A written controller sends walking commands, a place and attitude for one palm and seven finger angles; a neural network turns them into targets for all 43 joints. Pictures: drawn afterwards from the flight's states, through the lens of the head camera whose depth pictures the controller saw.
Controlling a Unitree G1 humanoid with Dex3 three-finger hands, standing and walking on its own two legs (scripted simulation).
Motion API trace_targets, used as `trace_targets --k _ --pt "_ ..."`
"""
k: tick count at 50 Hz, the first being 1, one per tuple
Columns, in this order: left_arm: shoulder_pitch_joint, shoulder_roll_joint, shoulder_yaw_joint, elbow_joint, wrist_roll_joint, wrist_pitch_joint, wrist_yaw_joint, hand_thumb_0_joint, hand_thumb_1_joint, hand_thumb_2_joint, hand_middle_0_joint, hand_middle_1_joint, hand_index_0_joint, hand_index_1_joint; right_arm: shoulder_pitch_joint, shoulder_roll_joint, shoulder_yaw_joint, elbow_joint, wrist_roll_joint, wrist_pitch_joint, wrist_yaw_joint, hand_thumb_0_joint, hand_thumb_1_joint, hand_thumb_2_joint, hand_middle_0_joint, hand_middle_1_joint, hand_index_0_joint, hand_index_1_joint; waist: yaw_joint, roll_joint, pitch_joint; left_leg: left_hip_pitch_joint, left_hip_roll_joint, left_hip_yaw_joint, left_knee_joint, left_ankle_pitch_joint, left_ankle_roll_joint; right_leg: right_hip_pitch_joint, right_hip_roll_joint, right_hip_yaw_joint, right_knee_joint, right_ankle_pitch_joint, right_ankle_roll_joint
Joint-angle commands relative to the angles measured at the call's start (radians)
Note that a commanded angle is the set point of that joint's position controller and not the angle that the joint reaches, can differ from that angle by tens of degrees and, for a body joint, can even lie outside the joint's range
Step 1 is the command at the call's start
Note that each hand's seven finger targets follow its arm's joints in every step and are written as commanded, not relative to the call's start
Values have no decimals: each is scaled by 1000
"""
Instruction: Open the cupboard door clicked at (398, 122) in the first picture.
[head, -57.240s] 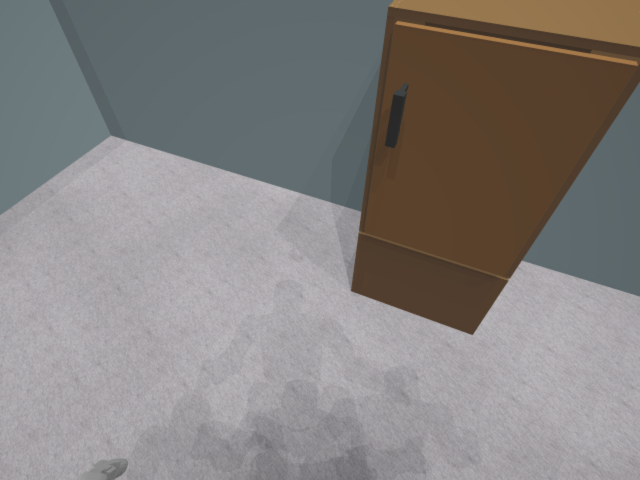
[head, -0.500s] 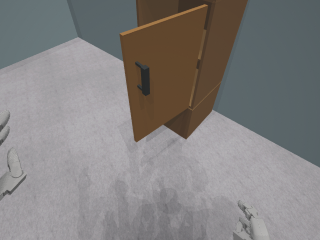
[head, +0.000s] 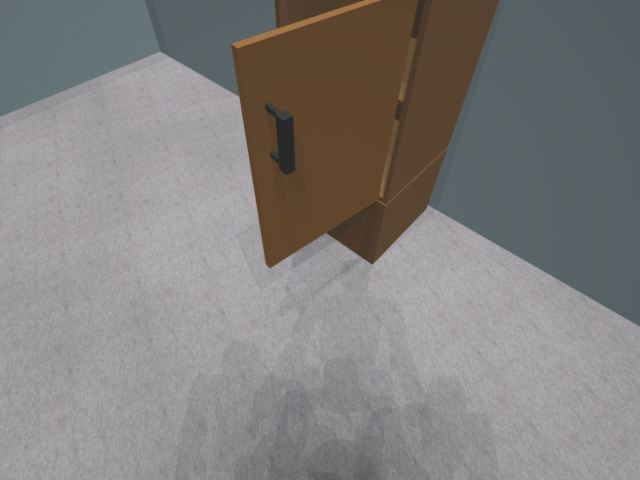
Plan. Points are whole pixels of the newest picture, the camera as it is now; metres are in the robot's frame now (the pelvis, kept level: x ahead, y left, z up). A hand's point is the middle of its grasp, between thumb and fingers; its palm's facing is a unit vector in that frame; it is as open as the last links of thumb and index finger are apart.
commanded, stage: let the arm hang, fingers relaxed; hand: left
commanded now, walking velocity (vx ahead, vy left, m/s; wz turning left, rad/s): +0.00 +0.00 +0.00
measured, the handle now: (279, 138) +0.67 +0.12 +0.02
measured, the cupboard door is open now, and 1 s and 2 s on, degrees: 81 81 81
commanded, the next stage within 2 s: look to check the result in 0.66 s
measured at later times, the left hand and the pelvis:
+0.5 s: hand out of the picture +0.03 +0.17 -0.17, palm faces +0.03 -0.98 -0.21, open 7.3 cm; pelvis +0.01 +0.00 +0.00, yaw +0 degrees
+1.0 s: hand out of the picture +0.03 +0.18 -0.17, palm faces +0.03 -0.98 -0.22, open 7.4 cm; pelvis +0.03 +0.00 +0.01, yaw +0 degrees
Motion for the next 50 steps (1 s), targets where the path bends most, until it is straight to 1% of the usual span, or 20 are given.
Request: trace_targets --k 1,3,6,7,8,10,12,13,15,17,21,22,24,26,29,37,40,44,47,50 --pt "-4 140 30 -3 0 -39 11 0 900 900 -200 -300 -200 -300 22 -81 -21 -19 6 -26 -8 0 -900 -900 200 300 200 300 -7 12 -64 53 60 -65 -77 -4 23 -9 -130 152 -175 -94 -34" --pt "7 135 30 14 -1 -38 15 0 900 900 -200 -300 -200 -300 39 -78 -23 -3 7 -24 -10 0 -900 -900 200 300 200 300 -7 19 -50 64 62 -63 -73 2 24 -22 -128 149 -181 -107 -35" --pt "19 114 30 35 -1 -34 17 0 900 900 -200 -300 -200 -300 65 -49 -19 20 5 -22 -12 0 -900 -900 200 300 200 300 -7 2 -30 49 61 -58 -83 -7 24 -22 -127 140 -181 -124 -32" --pt "21 110 29 41 -1 -33 19 0 900 900 -200 -300 -200 -300 71 -44 -18 25 4 -21 -13 0 -900 -900 200 300 200 300 -7 -16 -24 48 61 -56 -83 -17 24 -28 -126 138 -183 -137 -31" --pt "29 109 30 40 -1 -34 20 0 900 900 -200 -300 -200 -300 76 -46 -19 24 5 -22 -13 0 -900 -900 200 300 200 300 -6 -13 -26 54 61 -54 -80 -9 24 -30 -124 139 -183 -134 -31" --pt "28 95 29 45 -1 -30 21 0 900 900 -200 -300 -200 -300 81 -24 -16 34 3 -21 -13 0 -900 -900 200 300 200 300 -6 -8 -4 41 62 -57 -91 -17 25 -36 -121 134 -176 -135 -27" --pt "32 85 29 45 0 -30 23 0 900 900 -200 -300 -200 -300 87 -16 -15 39 3 -22 -14 0 -900 -900 200 300 200 300 -5 -22 2 36 63 -57 -99 -12 25 -31 -118 132 -170 -124 -24" --pt "38 82 30 44 0 -31 24 0 900 900 -200 -300 -200 -300 86 -17 -16 36 4 -23 -14 0 -900 -900 200 300 200 300 -3 -9 0 39 65 -56 -98 -4 24 -31 -114 131 -167 -116 -22" --pt "37 74 31 43 0 -32 25 0 900 900 -200 -300 -200 -300 87 -3 -15 40 3 -26 -14 0 -900 -900 200 300 200 300 -3 -18 -6 34 65 -56 -104 8 24 -12 -114 125 -157 -89 -19" --pt "37 64 31 42 1 -33 26 0 900 900 -200 -300 -200 -300 76 3 -15 40 2 -27 -15 0 -900 -900 200 300 200 300 0 3 7 34 65 -58 -109 15 24 -16 -114 125 -154 -72 -18" --pt "33 59 32 38 2 -35 27 0 900 900 -200 -300 -200 -300 71 10 -15 44 2 -30 -16 0 -900 -900 200 300 200 300 -1 -3 9 40 64 -58 -112 28 22 -13 -114 122 -152 -51 -15" --pt "32 55 32 39 1 -35 27 0 900 900 -200 -300 -200 -300 68 10 -15 46 1 -29 -17 0 -900 -900 200 300 200 300 -1 21 18 36 66 -57 -116 19 21 -16 -112 123 -153 -55 -15" --pt "31 55 33 39 1 -36 26 0 900 900 -200 -300 -200 -300 66 8 -16 41 1 -31 -18 0 -900 -900 200 300 200 300 1 37 16 33 70 -62 -124 26 22 -2 -110 121 -149 -33 -13" --pt "28 62 35 37 1 -38 24 0 900 900 -200 -300 -200 -300 67 3 -16 40 2 -35 -18 0 -900 -900 200 300 200 300 0 21 -8 42 71 -65 -129 44 23 21 -110 119 -143 -8 -12" --pt "27 64 35 39 1 -42 24 0 900 900 -200 -300 -200 -300 57 -6 -19 34 3 -37 -19 0 -900 -900 200 300 200 300 1 10 -20 60 72 -64 -122 63 24 28 -113 117 -147 14 -12" --pt "18 78 36 44 1 -45 22 0 900 900 -200 -300 -200 -300 38 -28 -20 34 4 -40 -21 0 -900 -900 200 300 200 300 -1 20 -19 78 75 -62 -133 75 23 37 -114 119 -156 34 -13" --pt "15 84 36 47 2 -47 21 0 900 900 -200 -300 -200 -300 28 -35 -22 33 5 -40 -21 0 -900 -900 200 300 200 300 -2 9 -20 86 75 -64 -134 79 24 39 -114 121 -161 37 -13" --pt "6 95 38 47 2 -49 20 0 900 900 -200 -300 -200 -300 14 -51 -24 31 5 -42 -21 0 -900 -900 200 300 200 300 -3 21 -29 95 79 -64 -136 90 24 48 -116 118 -163 54 -14" --pt "4 102 37 47 2 -50 19 0 900 900 -200 -300 -200 -300 2 -63 -23 28 5 -43 -22 0 -900 -900 200 300 200 300 -2 8 -36 101 79 -68 -137 95 25 56 -116 122 -167 66 -13" --pt "-8 109 37 47 2 -50 19 0 900 900 -200 -300 -200 -300 -10 -69 -24 29 4 -41 -20 0 -900 -900 200 300 200 300 -1 13 -19 99 78 -67 -142 85 24 46 -117 123 -173 51 -13"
